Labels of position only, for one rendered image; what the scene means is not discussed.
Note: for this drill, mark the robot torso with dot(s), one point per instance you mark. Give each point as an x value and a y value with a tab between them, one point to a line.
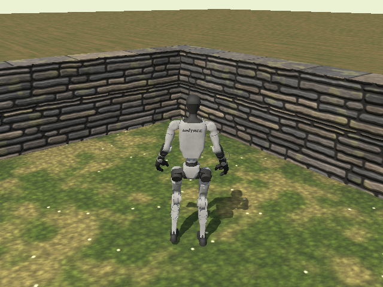
192	144

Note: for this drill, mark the robot left upper arm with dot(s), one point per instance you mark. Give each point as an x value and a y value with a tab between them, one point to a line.
173	125

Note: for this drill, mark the robot right upper arm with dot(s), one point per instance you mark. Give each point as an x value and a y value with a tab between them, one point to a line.
211	127

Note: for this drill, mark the right robot hand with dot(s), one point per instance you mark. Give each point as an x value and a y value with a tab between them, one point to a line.
226	168

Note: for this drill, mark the right robot forearm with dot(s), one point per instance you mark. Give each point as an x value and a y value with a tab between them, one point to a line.
221	157

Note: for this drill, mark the left robot hand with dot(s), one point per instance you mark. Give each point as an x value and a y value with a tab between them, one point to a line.
157	164

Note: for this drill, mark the left robot forearm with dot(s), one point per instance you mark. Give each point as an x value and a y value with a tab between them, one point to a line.
161	155

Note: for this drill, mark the left robot thigh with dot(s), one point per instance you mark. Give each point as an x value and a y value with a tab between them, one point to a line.
176	178

